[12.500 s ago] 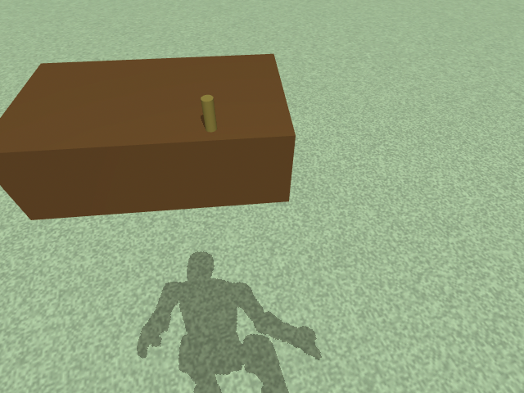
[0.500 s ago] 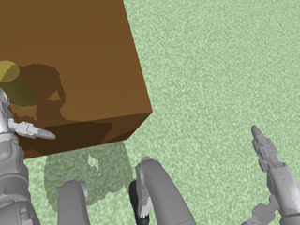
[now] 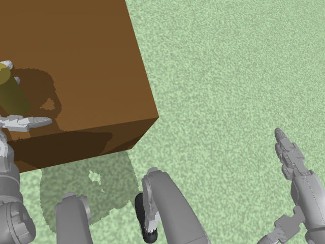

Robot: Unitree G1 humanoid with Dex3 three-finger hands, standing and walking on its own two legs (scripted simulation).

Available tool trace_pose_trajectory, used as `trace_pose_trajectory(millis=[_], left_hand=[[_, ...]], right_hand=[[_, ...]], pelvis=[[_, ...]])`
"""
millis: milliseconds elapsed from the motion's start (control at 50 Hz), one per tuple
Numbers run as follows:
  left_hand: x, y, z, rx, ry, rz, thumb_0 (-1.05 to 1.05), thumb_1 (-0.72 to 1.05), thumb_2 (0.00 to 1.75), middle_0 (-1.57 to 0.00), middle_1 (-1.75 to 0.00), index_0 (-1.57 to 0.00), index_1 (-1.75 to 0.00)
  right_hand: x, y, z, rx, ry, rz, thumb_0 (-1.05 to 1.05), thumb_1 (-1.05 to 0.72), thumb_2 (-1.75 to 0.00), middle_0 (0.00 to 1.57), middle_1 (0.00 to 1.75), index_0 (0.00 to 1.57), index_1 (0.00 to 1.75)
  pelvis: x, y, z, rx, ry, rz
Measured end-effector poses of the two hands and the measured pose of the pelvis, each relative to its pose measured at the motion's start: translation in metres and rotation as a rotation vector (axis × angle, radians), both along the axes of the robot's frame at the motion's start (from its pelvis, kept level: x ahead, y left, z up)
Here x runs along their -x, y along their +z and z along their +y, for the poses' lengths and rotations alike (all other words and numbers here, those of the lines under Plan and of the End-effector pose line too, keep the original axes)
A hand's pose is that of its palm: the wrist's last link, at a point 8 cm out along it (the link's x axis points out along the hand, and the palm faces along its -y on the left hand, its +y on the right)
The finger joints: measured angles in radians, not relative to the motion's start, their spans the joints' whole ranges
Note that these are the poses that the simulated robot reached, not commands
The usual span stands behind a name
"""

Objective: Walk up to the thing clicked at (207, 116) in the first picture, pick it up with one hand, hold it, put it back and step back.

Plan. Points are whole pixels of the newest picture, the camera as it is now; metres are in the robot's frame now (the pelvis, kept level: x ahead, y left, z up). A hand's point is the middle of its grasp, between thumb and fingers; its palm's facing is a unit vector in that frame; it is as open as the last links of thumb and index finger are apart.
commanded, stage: close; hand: left
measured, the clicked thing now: (7, 93) +0.50 +0.21 -0.06
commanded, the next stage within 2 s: settle in 0.22 s
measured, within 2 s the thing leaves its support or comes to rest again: leaves its support in 0.50 s
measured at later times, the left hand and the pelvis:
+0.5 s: hand (21, 96) +0.50 +0.18 -0.06, palm faces +0.15 -0.99 +0.00, open 6.7 cm; pelvis +0.00 +0.00 +0.00, yaw +0 degrees
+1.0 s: hand (4, 78) +0.51 +0.19 +0.00, palm faces +0.14 -0.99 -0.01, open 6.7 cm; pelvis +0.01 +0.01 +0.04, yaw +0 degrees
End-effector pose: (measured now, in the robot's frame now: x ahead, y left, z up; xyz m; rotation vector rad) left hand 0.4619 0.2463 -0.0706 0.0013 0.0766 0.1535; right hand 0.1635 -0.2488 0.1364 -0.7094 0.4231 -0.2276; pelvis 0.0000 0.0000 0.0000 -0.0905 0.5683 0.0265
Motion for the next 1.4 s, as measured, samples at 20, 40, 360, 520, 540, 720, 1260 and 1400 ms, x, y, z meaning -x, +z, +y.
trace_pose_trajectory(millis=[20, 40, 360, 520, 540, 720, 1260, 1400], left_hand=[[-0.001, 0.001, 0.002, 0.002, 0.008, -0.003, -0.02, -0.38, 0.33, -0.65, -0.51, -0.67, -0.51], [-0.001, 0.002, 0.003, 0.007, 0.016, -0.007, -0.01, -0.36, 0.35, -0.68, -0.54, -0.7, -0.54], [0.0, 0.0, -0.015, 0.022, -0.02, -0.005, -0.02, -0.1, 0.81, -1.01, -0.98, -1.04, -0.98], [-0.009, 0.009, -0.012, 0.003, 0.0, -0.031, -0.02, -0.04, 1.13, -0.93, -1.1, -0.96, -1.1], [-0.01, 0.012, -0.011, 0.001, -0.003, -0.036, -0.02, -0.04, 1.16, -0.93, -1.1, -0.95, -1.11], [-0.011, 0.041, -0.004, 0.005, -0.007, -0.029, -0.02, -0.05, 1.17, -0.93, -1.11, -0.95, -1.12], [-0.022, 0.086, -0.005, -0.003, -0.017, -0.027, -0.02, -0.05, 1.17, -0.93, -1.11, -0.95, -1.12], [-0.024, 0.095, -0.005, -0.006, -0.013, -0.02, -0.02, -0.05, 1.17, -0.93, -1.1, -0.95, -1.12]], right_hand=[[-0.001, -0.002, 0.002, -0.009, 0.006, -0.002, -0.01, 0.51, -0.05, 0.07, 0.05, 0.07, 0.05], [-0.003, -0.003, 0.003, -0.015, 0.014, -0.005, -0.01, 0.51, -0.05, 0.07, 0.05, 0.07, 0.05], [-0.004, 0.006, 0.002, 0.013, 0.037, -0.004, -0.01, 0.51, -0.05, 0.07, 0.05, 0.07, 0.05], [-0.004, 0.0, 0.005, -0.012, 0.029, -0.007, -0.01, 0.52, -0.05, 0.07, 0.05, 0.07, 0.05], [-0.005, 0.001, 0.006, -0.013, 0.031, -0.009, -0.01, 0.52, -0.05, 0.07, 0.05, 0.07, 0.05], [-0.006, 0.007, 0.006, -0.056, 0.006, -0.017, -0.01, 0.53, -0.05, 0.07, 0.05, 0.07, 0.05], [-0.008, 0.003, 0.0, -0.133, -0.041, 0.041, -0.01, 0.55, -0.05, 0.07, 0.05, 0.07, 0.05], [-0.008, -0.001, -0.003, -0.156, -0.052, 0.049, -0.01, 0.55, -0.05, 0.07, 0.05, 0.07, 0.05]], pelvis=[[0.0, 0.0, 0.0, -0.002, -0.001, 0.001], [0.0, 0.0, 0.0, -0.003, -0.002, 0.002], [0.0, 0.001, -0.001, -0.003, 0.002, 0.001], [0.001, 0.001, -0.001, -0.006, -0.001, 0.0], [0.0, 0.001, -0.001, -0.007, -0.001, 0.0], [-0.006, 0.015, 0.003, -0.005, 0.003, -0.017], [-0.013, 0.044, 0.003, -0.017, 0.001, -0.047], [-0.013, 0.049, 0.002, -0.019, 0.0, -0.052]])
